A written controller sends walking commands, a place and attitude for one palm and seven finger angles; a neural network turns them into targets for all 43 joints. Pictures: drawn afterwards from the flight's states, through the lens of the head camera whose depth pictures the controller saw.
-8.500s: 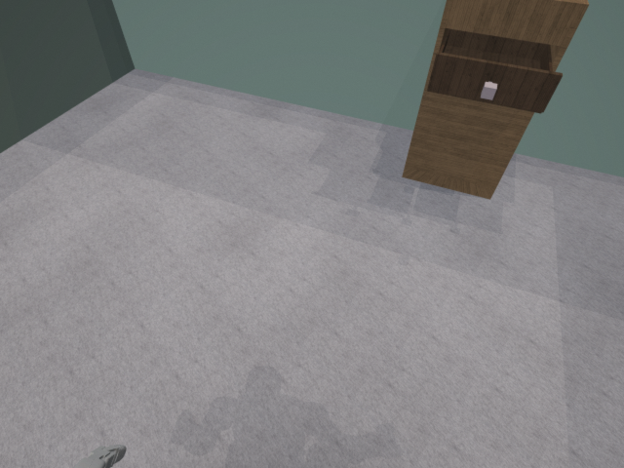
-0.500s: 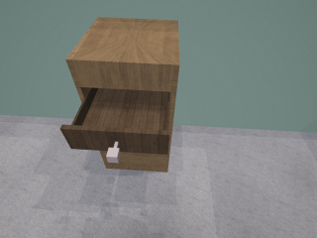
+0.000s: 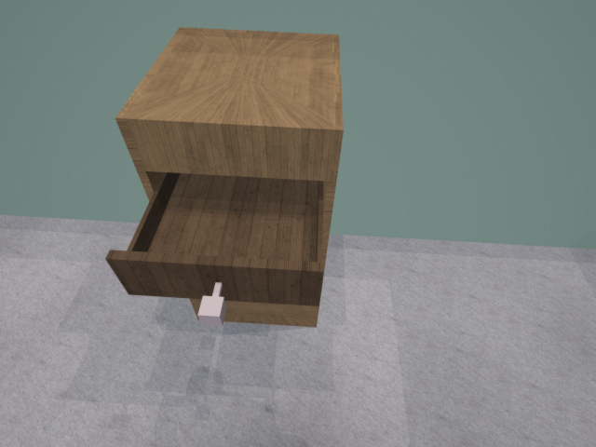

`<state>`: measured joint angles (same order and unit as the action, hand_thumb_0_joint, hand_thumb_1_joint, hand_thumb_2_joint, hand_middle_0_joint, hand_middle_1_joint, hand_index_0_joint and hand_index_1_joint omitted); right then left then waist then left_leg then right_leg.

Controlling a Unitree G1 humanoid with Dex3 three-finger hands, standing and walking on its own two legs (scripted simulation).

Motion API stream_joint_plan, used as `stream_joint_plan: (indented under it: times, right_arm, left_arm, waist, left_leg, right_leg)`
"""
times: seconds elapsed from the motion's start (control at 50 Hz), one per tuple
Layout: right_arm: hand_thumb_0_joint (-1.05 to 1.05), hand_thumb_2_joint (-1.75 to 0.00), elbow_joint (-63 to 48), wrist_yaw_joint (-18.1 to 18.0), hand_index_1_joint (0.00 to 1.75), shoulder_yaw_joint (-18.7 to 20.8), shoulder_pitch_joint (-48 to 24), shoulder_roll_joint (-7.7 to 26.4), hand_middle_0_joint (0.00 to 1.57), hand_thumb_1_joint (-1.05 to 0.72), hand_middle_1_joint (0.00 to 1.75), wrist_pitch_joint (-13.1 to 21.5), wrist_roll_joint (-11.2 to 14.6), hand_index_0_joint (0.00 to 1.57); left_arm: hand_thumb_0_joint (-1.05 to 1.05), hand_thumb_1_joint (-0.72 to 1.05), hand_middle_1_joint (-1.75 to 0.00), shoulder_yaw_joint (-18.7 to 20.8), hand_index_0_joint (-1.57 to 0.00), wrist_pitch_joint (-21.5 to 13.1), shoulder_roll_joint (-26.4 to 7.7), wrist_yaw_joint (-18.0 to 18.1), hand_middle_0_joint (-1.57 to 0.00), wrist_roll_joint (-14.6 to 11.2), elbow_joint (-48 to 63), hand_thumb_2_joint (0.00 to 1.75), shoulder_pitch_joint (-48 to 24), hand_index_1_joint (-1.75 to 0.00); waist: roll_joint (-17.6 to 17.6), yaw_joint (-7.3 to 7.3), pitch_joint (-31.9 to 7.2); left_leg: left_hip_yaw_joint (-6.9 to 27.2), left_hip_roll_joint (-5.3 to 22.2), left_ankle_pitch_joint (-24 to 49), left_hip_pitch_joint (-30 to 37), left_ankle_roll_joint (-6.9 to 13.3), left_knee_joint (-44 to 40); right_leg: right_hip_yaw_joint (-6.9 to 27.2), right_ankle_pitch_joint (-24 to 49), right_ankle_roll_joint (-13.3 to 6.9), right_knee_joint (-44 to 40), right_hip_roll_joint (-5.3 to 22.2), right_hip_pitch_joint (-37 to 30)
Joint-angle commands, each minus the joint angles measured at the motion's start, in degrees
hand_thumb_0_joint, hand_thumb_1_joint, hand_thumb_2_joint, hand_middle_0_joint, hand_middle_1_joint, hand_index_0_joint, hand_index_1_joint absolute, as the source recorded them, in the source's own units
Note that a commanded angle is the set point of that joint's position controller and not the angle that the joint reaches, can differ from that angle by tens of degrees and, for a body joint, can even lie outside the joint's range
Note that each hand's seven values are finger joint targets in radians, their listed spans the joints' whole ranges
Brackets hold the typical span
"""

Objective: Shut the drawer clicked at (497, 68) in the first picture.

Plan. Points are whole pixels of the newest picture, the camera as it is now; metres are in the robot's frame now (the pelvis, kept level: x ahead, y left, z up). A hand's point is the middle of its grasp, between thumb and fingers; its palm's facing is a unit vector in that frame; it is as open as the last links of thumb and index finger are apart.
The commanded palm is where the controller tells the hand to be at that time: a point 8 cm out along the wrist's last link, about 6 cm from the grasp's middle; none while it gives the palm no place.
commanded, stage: raise the hand and make a fist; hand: left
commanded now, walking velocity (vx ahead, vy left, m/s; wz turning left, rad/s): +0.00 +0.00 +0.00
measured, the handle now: (215, 301) +0.38 +0.18 -0.12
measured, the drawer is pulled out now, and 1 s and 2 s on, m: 0.23 0.23 0.23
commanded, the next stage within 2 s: bring the fist close to the handle in 1.94 s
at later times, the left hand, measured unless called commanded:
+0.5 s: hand out of the picture +0.13 +0.14 -0.07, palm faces +0.08 -1.00 +0.02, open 5.8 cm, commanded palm +0.12 +0.20 -0.06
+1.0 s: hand (197, 421) +0.16 +0.14 -0.04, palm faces -0.02 -1.00 -0.03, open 3.4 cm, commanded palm +0.14 +0.19 -0.04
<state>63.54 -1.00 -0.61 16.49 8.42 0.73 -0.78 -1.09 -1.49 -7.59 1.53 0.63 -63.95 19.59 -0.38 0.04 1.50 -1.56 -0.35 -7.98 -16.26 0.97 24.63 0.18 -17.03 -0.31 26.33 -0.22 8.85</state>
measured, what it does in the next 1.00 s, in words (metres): lowers itself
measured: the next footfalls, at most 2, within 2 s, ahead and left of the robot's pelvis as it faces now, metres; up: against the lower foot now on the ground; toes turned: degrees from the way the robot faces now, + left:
none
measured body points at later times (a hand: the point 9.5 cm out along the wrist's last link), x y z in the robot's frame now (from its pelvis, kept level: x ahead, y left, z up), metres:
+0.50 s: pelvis +0.00 -0.02 -0.10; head +0.04 +0.00 +0.34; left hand +0.12 +0.20 -0.07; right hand +0.27 -0.24 -0.11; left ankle +0.06 +0.11 -0.74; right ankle -0.03 -0.12 -0.74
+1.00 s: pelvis -0.03 -0.01 -0.10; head +0.02 -0.01 +0.35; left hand +0.16 +0.20 -0.04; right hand +0.10 -0.28 -0.19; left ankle +0.06 +0.11 -0.74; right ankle -0.03 -0.12 -0.74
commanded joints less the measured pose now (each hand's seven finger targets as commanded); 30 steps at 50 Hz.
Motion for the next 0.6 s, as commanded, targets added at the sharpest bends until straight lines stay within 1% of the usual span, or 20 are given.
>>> stream_joint_plan:
  times: [0.0,0.02,0.04,0.06,0.08,0.1,0.12,0.14,0.16,0.18,0.22,0.24,0.26,0.28,0.32,0.38,0.46,0.48,0.54,0.58]
  right_arm:
    - [0.00,-0.90,-1.5,-0.5,0.30,0.9,2.5,5.6,0.20,-0.90,0.30,1.2,0.3,0.20]
    - [0.00,-0.90,-5.4,0.0,0.30,1.2,-3.6,7.1,0.20,-0.90,0.30,1.2,0.7,0.20]
    - [0.00,-0.90,-26.1,-2.8,0.30,3.1,0.0,17.0,0.20,-0.90,0.30,9.2,2.8,0.20]
    - [0.00,-0.90,-21.3,-4.9,0.30,1.2,-5.5,11.7,0.20,-0.90,0.30,14.8,2.3,0.20]
    - [0.00,-0.90,-21.5,-4.1,0.30,2.3,-5.2,9.4,0.20,-0.90,0.30,17.3,3.6,0.20]
    - [0.00,-0.90,-21.0,-3.6,0.30,1.9,-4.0,10.0,0.20,-0.90,0.30,18.1,3.9,0.20]
    - [0.00,-0.90,-24.0,-3.5,0.30,2.5,-5.1,11.4,0.20,-0.90,0.30,18.8,3.5,0.20]
    - [0.00,-0.90,-25.1,-3.1,0.30,3.5,-5.1,12.8,0.20,-0.90,0.30,19.2,2.3,0.20]
    - [0.00,-0.90,-26.9,-2.4,0.30,4.2,-5.5,12.5,0.20,-0.90,0.30,19.3,1.4,0.20]
    - [0.00,-0.90,-29.5,-1.3,0.30,5.0,-7.0,11.8,0.20,-0.90,0.30,19.4,1.6,0.20]
    - [0.00,-0.90,-32.8,0.6,0.30,6.4,-9.4,11.2,0.20,-0.90,0.30,18.1,1.0,0.20]
    - [0.00,-0.90,-34.3,1.4,0.30,7.0,-10.8,11.4,0.20,-0.90,0.30,17.4,0.8,0.20]
    - [0.00,-0.90,-35.6,2.1,0.30,7.6,-12.1,11.3,0.20,-0.90,0.30,16.7,0.7,0.20]
    - [0.00,-0.90,-35.9,2.9,0.30,8.1,-12.5,10.9,0.20,-0.90,0.30,15.9,0.6,0.20]
    - [0.00,-0.90,-40.7,3.0,0.30,8.6,-14.3,10.3,0.20,-0.90,0.30,14.1,0.4,0.20]
    - [0.00,-0.90,-44.3,2.1,0.30,8.1,-14.0,9.4,0.20,-0.90,0.30,11.1,0.8,0.20]
    - [0.00,-0.90,-45.8,0.0,0.30,6.9,-10.1,9.1,0.20,-0.90,0.30,9.5,0.6,0.20]
    - [0.00,-0.90,-45.6,-0.5,0.30,6.3,-8.8,9.4,0.20,-0.90,0.30,9.7,0.6,0.20]
    - [0.00,-0.90,-44.8,-1.3,0.30,5.1,-8.3,10.3,0.20,-0.90,0.30,11.0,0.9,0.20]
    - [0.00,-0.90,-44.0,-2.0,0.30,4.7,-8.9,10.3,0.20,-0.90,0.30,11.2,1.5,0.20]
  left_arm:
    - [0.00,0.90,-0.30,1.1,-0.20,-0.4,-5.3,0.7,-0.20,0.2,1.0,0.90,4.0,-0.30]
    - [0.00,0.90,-0.30,1.1,-0.20,-1.3,-6.9,2.7,-0.20,1.1,0.2,0.90,6.9,-0.30]
    - [0.00,0.90,-0.32,3.7,-0.22,-13.1,-17.0,2.3,-0.22,-11.6,91.3,0.90,-32.7,-0.32]
    - [0.00,0.90,-0.34,6.4,-0.24,-11.1,-14.2,5.8,-0.24,-7.4,78.3,0.90,-11.6,-0.34]
    - [0.00,0.90,-0.37,-0.3,-0.26,-3.8,-4.3,7.7,-0.26,-7.7,68.7,0.90,6.6,-0.37]
    - [0.00,0.90,-0.39,-5.4,-0.28,-2.6,3.9,6.5,-0.28,-9.0,66.7,0.90,7.6,-0.39]
    - [0.00,0.90,-0.41,-6.1,-0.30,-4.9,2.7,5.4,-0.30,-9.6,69.9,0.90,4.8,-0.41]
    - [0.00,0.90,-0.43,-5.1,-0.32,-7.3,1.6,4.2,-0.32,-8.8,66.9,0.90,6.4,-0.43]
    - [0.00,0.90,-0.45,-5.2,-0.34,-10.2,4.1,2.1,-0.34,-9.0,62.6,0.90,13.0,-0.45]
    - [0.00,0.90,-0.47,-5.6,-0.36,-13.1,6.3,-0.9,-0.36,-9.3,60.0,0.90,21.7,-0.47]
    - [0.00,0.90,-0.52,-1.5,-0.40,-20.6,4.6,-7.8,-0.40,-11.1,59.2,0.90,29.9,-0.52]
    - [0.00,0.90,-0.54,-0.1,-0.42,-25.0,3.2,-11.5,-0.42,-12.1,60.4,0.90,29.8,-0.54]
    - [0.00,0.90,-0.56,3.6,-0.44,-29.3,0.1,-14.9,-0.44,-12.4,61.0,0.90,29.7,-0.56]
    - [0.00,0.90,-0.58,7.7,-0.46,-33.5,-4.0,-17.1,-0.46,-11.9,61.0,0.90,28.5,-0.58]
    - [0.00,0.90,-0.62,10.3,-0.50,-35.5,-5.8,-17.6,-0.50,-11.8,67.6,0.90,29.1,-0.62]
    - [0.00,0.90,-0.69,9.7,-0.56,-32.6,-5.8,-15.1,-0.56,-12.6,78.9,0.90,24.8,-0.69]
    - [0.00,0.90,-0.78,5.9,-0.64,-33.8,-5.5,-13.7,-0.64,-13.2,91.2,0.90,15.0,-0.78]
    - [0.00,0.90,-0.80,3.4,-0.66,-34.5,-5.2,-14.3,-0.66,-13.1,93.8,0.90,10.9,-0.80]
    - [0.00,0.90,-0.86,0.4,-0.72,-34.2,-5.4,-17.8,-0.72,-13.6,91.4,0.90,7.2,-0.86]
    - [0.00,0.90,-0.91,2.4,-0.76,-30.7,-7.2,-19.4,-0.76,-13.9,86.0,0.90,7.7,-0.91]
  waist:
    - [1.1,0.21,1.7]
    - [-2.8,2.23,3.8]
    - [7.1,-8.00,-25.4]
    - [14.0,-0.57,-25.3]
    - [10.3,-2.26,-14.5]
    - [5.6,-2.34,-6.2]
    - [1.7,-4.12,-0.5]
    - [-4.0,-5.36,-0.7]
    - [-7.9,-3.91,-1.5]
    - [-7.3,-0.86,-4.2]
    - [-12.7,2.64,-8.4]
    - [-13.0,2.90,-10.3]
    - [-10.7,3.39,-11.7]
    - [-5.3,4.08,-12.1]
    - [-0.6,5.67,-19.3]
    - [3.4,4.48,-23.2]
    - [5.8,-0.37,-23.3]
    - [5.0,-2.41,-22.6]
    - [4.8,-4.25,-20.3]
    - [2.7,-3.85,-18.1]
  left_leg:
    - [5.8,6.0,1.3,5.5,1.3,-4.5]
    - [4.2,5.6,2.2,1.7,-0.4,7.1]
    - [1.0,-0.2,4.4,20.7,1.6,1.6]
    - [0.3,2.1,5.7,21.0,1.5,0.7]
    - [2.9,2.2,0.1,11.7,0.4,-1.0]
    - [2.9,1.7,-3.1,5.7,0.4,0.7]
    - [4.4,1.6,-5.4,1.6,0.8,3.5]
    - [4.7,1.0,-6.2,-1.6,1.1,7.0]
    - [4.9,1.0,-5.5,-4.8,0.8,10.5]
    - [3.8,0.6,-2.4,-6.3,0.3,13.5]
    - [2.9,0.6,0.8,-13.7,-0.9,19.8]
    - [2.4,0.3,1.4,-16.9,-1.1,23.0]
    - [1.9,0.3,1.4,-19.7,-1.4,26.1]
    - [1.9,0.3,2.2,-21.7,-1.7,29.0]
    - [0.7,0.3,4.3,-22.1,-0.7,32.3]
    - [0.8,0.2,1.9,-23.1,0.1,34.8]
    - [2.6,1.1,-1.8,-24.5,1.5,38.9]
    - [3.1,1.4,-3.2,-25.1,2.0,40.3]
    - [4.0,1.7,-8.9,-28.5,2.3,42.1]
    - [4.1,1.9,-12.4,-31.6,2.1,42.6]
  right_leg:
    - [3.9,5.2,-1.5,-6.0,5.1,4.9]
    - [7.5,14.7,-0.9,-9.6,7.0,5.9]
    - [-0.3,13.8,-0.7,-1.2,2.1,3.5]
    - [-2.9,7.5,-2.1,2.6,0.0,4.1]
    - [-5.6,2.4,-1.2,2.7,-0.4,9.4]
    - [-6.6,2.8,-1.1,3.2,-0.1,11.5]
    - [-6.8,1.6,-0.4,2.9,0.0,15.9]
    - [-7.0,-0.6,-0.1,4.1,-0.3,20.6]
    - [-7.7,-1.8,-0.1,6.9,-0.8,24.1]
    - [-7.6,-0.6,-0.5,9.6,-0.8,24.2]
    - [-7.5,4.0,-0.8,17.5,-1.2,27.2]
    - [-6.8,7.3,-0.7,21.1,-1.0,28.4]
    - [-5.9,9.5,-0.8,24.6,-0.6,30.1]
    - [-4.8,11.8,-1.3,27.9,-0.2,31.7]
    - [-4.0,11.0,-1.9,32.8,-0.3,32.5]
    - [-2.5,9.1,-1.5,34.0,-0.7,34.3]
    - [-1.4,5.2,-1.1,33.4,-1.3,40.1]
    - [-0.9,4.1,-0.8,33.2,-1.6,41.9]
    - [-0.4,-3.3,-1.0,32.0,-1.9,45.6]
    - [1.1,-8.5,-0.8,29.8,-2.0,45.5]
